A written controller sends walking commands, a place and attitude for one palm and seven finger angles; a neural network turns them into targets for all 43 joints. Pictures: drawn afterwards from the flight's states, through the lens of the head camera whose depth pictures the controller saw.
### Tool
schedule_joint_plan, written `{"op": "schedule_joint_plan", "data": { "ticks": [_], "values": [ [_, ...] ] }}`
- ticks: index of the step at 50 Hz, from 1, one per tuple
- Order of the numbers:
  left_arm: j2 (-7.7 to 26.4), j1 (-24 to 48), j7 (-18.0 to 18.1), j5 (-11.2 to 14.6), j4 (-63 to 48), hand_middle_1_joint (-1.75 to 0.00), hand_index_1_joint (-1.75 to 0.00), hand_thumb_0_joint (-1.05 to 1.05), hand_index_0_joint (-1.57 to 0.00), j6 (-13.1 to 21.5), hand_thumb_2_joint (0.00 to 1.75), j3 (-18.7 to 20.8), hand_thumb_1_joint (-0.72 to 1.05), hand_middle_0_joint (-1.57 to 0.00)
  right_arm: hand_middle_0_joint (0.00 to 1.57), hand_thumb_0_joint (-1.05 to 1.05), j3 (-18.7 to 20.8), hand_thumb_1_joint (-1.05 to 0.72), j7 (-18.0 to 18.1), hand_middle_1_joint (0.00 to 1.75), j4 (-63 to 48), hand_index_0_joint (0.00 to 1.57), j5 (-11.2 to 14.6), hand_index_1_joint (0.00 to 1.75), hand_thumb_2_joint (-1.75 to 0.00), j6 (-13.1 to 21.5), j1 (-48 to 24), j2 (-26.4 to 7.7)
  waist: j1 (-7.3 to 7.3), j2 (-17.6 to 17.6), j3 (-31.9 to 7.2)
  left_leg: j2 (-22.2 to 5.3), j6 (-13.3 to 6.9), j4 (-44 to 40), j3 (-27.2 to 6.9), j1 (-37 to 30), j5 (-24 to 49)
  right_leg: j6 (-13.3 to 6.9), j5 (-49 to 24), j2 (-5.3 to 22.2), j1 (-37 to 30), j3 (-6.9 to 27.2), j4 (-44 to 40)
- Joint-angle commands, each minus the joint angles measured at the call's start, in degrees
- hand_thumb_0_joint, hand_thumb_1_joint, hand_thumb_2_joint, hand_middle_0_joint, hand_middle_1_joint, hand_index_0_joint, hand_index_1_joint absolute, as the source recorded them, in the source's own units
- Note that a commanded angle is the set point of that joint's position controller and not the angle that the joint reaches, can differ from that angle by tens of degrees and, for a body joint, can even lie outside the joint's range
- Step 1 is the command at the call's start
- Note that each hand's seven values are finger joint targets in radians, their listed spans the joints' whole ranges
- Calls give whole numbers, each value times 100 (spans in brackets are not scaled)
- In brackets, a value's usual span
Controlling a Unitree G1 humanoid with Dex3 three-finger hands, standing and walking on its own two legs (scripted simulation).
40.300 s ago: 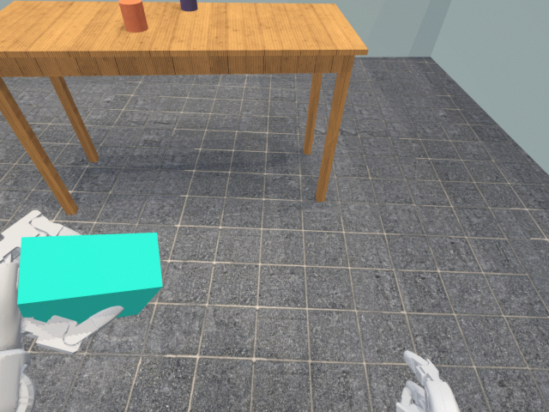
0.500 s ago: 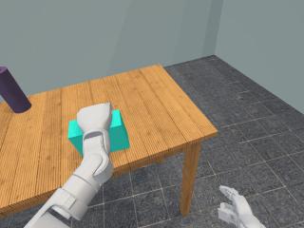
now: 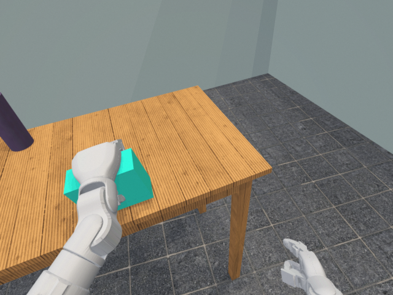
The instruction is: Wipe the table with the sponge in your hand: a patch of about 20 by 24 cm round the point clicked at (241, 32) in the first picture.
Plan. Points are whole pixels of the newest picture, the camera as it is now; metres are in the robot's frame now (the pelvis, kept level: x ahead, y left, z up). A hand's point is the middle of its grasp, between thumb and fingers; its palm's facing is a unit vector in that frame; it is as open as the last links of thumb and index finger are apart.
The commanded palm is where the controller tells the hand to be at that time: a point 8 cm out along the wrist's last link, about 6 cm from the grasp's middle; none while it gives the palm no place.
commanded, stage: slide back across to the middle lane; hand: left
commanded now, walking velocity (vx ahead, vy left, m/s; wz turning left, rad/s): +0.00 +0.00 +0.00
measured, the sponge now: (116, 189) +0.31 +0.23 +0.07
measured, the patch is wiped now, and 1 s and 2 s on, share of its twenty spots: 0.90 0.90 0.90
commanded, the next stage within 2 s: wipe forward along the middle lane in 0.22 s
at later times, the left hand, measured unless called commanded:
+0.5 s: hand (82, 190) +0.27 +0.28 +0.10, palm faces +0.02 -0.02 -1.00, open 9.8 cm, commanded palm +0.26 +0.28 +0.15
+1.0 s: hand (85, 167) +0.34 +0.31 +0.10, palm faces -0.05 +0.01 -1.00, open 9.8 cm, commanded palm +0.32 +0.31 +0.13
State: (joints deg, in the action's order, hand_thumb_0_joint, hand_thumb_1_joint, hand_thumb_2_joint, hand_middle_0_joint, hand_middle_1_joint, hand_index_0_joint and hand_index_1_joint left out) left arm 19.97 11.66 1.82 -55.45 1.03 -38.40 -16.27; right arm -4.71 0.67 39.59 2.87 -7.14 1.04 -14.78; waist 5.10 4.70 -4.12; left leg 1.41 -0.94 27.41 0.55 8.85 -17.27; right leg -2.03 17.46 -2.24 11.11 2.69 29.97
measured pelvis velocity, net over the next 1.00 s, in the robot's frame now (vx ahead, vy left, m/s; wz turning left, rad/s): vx -0.03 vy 0.00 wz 0.06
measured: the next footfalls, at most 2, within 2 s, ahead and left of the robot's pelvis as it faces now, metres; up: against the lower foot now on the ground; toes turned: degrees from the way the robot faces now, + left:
none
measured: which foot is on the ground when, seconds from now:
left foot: down 0.00-1.00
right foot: down 0.00-1.00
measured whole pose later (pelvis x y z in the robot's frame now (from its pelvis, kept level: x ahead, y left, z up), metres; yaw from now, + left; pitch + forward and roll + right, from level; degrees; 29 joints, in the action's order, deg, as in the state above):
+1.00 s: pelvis -0.03 +0.00 +0.00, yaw +3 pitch +3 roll +0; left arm 27.3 34.0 2.5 -57.0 39.5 -15.7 -8.0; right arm -2.0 5.9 44.2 2.9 -2.8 9.5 -16.1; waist 2.7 3.1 -3.2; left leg 1.9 -0.7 27.7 -2.8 16.6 -13.8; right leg -1.9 13.9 -1.6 16.7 -0.7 27.8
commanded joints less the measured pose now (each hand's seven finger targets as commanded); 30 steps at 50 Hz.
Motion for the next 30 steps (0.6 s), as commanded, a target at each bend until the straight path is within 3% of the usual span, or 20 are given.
{"op": "schedule_joint_plan", "data": {
  "ticks": [1,2,5,7,10,12,15,16,17,20,22,24,25,27,30],
  "values": [
    [1290,1441,35,-201,-1046,-160,-160,0,-120,-11,130,932,10,-120,20,0,185,-90,87,30,-1042,20,-5,30,-90,344,-1484,-502,249,-410,-1083,192,-142,-318,75,83,1911,-154,-1953,-36,-896,76,-396],
    [1158,1381,4,-193,-949,-160,-160,0,-120,6,130,810,10,-120,20,0,185,-90,97,30,-1021,20,0,30,-90,380,-1456,-488,202,-475,-998,200,-149,-313,69,87,1924,-146,-1990,-42,-856,60,-411],
    [1430,1141,-85,-241,-939,-160,-160,0,-120,91,130,1051,10,-120,20,0,198,-90,115,30,-1011,20,-3,30,-90,432,-1445,-538,242,-450,-984,207,-146,-356,29,49,1858,-149,-1880,-64,-820,144,-499],
    [1277,1180,-133,-174,-841,-160,-160,0,-120,217,130,915,10,-120,20,0,220,-90,163,30,-965,20,-14,30,-90,478,-1340,-542,136,-600,-852,210,-167,-348,50,102,1789,-111,-1851,-31,-769,50,-513],
    [1637,1004,-171,-200,-1017,-160,-160,0,-120,449,130,1291,10,-120,20,0,239,-90,212,30,-1007,20,-48,30,-90,512,-1350,-573,235,-491,-961,227,-167,-343,5,10,1786,-132,-1838,-55,-768,164,-569],
    [1459,889,-159,-130,-824,-160,-160,0,-120,587,130,1170,10,-120,20,0,246,-90,250,30,-931,20,-45,30,-90,542,-1229,-553,140,-584,-799,212,-162,-342,31,76,1804,-110,-1863,-22,-754,57,-564],
    [1954,869,-104,-190,-900,-160,-160,0,-120,754,130,1634,10,-120,20,0,262,-90,286,30,-957,20,-85,30,-90,546,-1262,-607,253,-512,-919,223,-153,-358,0,9,1730,-130,-1763,-47,-766,195,-638],
    [1665,955,-98,-164,-819,-160,-160,0,-120,774,130,1362,10,-120,20,0,242,-90,290,30,-967,20,-77,30,-90,573,-1233,-563,206,-492,-839,221,-157,-343,56,97,1727,-98,-1753,18,-789,48,-604],
    [1587,1140,-83,-146,-552,-160,-160,0,-120,797,130,1271,10,-120,20,0,248,-90,311,30,-857,20,-63,30,-90,563,-1139,-587,78,-562,-622,203,-139,-393,31,132,1643,-104,-1634,-4,-644,25,-667],
    [1921,1659,-70,-228,-132,-160,-160,0,-120,853,130,1431,10,-120,20,0,248,-90,397,30,-797,20,-59,30,-90,561,-1148,-659,67,-492,-553,205,-131,-462,24,120,1283,-100,-1137,-6,-448,92,-840],
    [1617,1902,-87,-197,213,-160,-160,0,-120,980,130,1134,10,-120,20,0,256,-90,438,30,-727,20,-45,30,-90,609,-1030,-631,-20,-513,-535,216,-140,-466,47,203,1250,-77,-1099,37,-458,-70,-802],
    [1695,2152,-101,-175,367,-160,-160,0,-120,1148,130,1186,10,-120,20,0,304,-90,488,30,-701,20,-57,30,-90,638,-934,-676,3,-452,-710,232,-143,-470,33,155,1261,-83,-1144,46,-506,-119,-792],
    [1938,2212,-88,-226,467,-160,-160,0,-120,1225,130,1403,10,-120,20,0,282,-90,492,30,-725,20,-56,30,-90,668,-934,-672,47,-541,-844,229,-147,-449,9,131,1229,-89,-1095,26,-519,-30,-814],
    [1549,2300,-95,-162,791,-160,-160,0,-120,1399,130,1108,10,-120,20,0,309,-90,514,30,-658,20,-48,30,-90,700,-783,-662,-56,-642,-771,238,-150,-401,36,223,1318,-66,-1289,62,-516,-129,-758],
    [1888,2389,-22,-127,1082,-160,-160,0,-120,1622,130,1460,10,-120,20,0,335,-90,531,30,-657,20,-49,30,-90,724,-718,-703,19,-705,-850,222,-134,-417,-3,264,1194,-64,-1157,45,-474,-102,-793]
  ]
}}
